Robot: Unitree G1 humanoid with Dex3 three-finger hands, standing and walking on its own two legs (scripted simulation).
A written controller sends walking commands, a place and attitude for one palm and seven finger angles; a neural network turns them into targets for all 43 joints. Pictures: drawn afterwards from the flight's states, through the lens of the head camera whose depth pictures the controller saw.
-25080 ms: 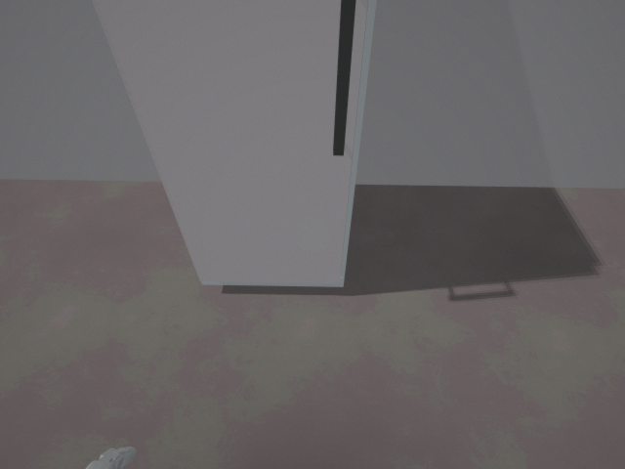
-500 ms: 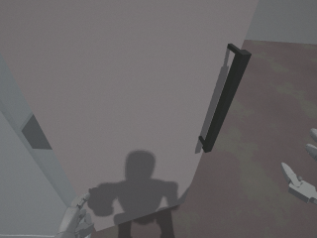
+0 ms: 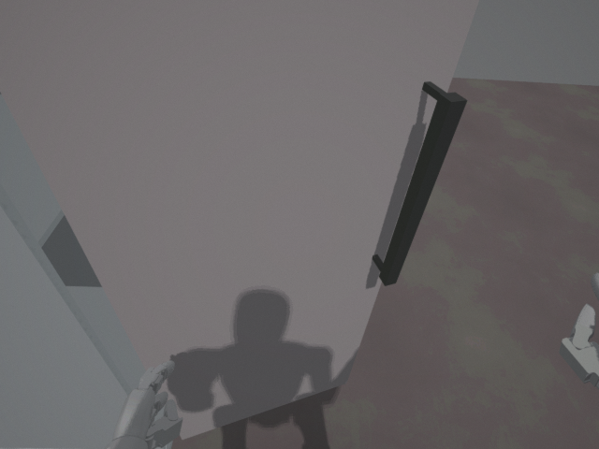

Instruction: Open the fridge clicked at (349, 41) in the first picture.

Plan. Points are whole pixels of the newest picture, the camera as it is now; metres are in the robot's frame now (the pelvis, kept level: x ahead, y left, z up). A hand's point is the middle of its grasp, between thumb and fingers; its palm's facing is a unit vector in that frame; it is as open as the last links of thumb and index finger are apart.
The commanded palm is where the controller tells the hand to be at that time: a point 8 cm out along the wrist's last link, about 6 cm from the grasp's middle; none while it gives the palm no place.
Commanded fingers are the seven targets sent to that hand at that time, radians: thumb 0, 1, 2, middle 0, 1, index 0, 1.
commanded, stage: step back with the hand held close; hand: right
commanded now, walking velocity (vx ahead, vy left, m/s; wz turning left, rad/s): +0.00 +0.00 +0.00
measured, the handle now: (405, 199) +0.46 -0.17 +0.12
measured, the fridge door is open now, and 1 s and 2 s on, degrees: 71 71 71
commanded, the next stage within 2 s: stop stepping back and stand still in 1.18 s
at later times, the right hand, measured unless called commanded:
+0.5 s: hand (597, 362) +0.17 -0.29 +0.15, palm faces +0.40 +0.77 -0.49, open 7.4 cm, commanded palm +0.11 -0.32 +0.17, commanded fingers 0.00 -0.90 -0.90 0.20 0.30 0.20 0.30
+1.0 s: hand out of the picture +0.08 -0.29 +0.16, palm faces +0.52 +0.74 -0.43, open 7.4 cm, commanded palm +0.02 -0.32 +0.17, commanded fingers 0.00 -0.90 -0.90 0.20 0.30 0.20 0.30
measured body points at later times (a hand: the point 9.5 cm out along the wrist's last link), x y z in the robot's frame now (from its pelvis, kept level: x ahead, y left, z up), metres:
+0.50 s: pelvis -0.04 -0.03 -0.01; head -0.04 -0.02 +0.44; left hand +0.14 +0.21 -0.09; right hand +0.14 -0.32 +0.18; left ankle +0.01 +0.13 -0.74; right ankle +0.01 -0.14 -0.74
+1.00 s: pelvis -0.12 -0.02 -0.03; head -0.12 -0.02 +0.42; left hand +0.06 +0.22 -0.11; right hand +0.05 -0.32 +0.19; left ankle +0.01 +0.13 -0.74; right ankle +0.01 -0.14 -0.74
